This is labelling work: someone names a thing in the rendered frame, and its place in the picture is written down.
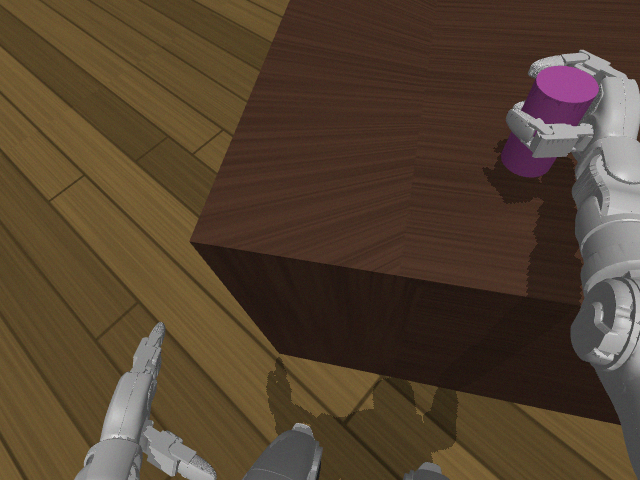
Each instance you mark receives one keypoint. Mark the left robot hand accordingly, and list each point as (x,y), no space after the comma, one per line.
(128,415)

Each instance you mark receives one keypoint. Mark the right robot hand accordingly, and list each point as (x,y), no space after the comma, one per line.
(615,111)

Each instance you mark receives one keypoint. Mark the left robot arm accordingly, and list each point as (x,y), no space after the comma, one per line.
(112,459)

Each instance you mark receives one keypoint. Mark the right robot arm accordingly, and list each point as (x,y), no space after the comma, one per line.
(606,331)

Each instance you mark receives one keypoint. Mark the can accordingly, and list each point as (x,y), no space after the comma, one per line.
(560,94)

